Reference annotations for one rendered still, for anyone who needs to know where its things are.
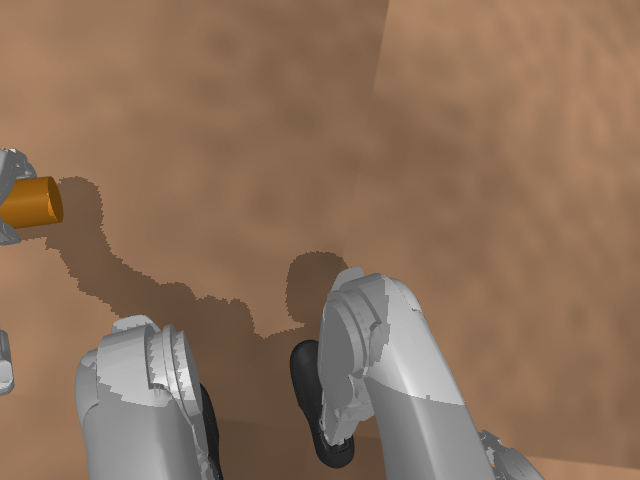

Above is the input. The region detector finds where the can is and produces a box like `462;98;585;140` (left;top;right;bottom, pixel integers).
0;176;63;229

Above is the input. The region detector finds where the left robot foot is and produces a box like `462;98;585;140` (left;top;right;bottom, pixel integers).
200;383;224;480

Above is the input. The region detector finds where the right robot hand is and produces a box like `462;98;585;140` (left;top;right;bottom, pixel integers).
478;430;545;480

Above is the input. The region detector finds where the right robot foot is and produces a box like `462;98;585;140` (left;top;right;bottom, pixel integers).
290;340;355;469

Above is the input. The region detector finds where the left robot hand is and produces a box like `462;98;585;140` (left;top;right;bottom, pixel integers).
0;148;37;245

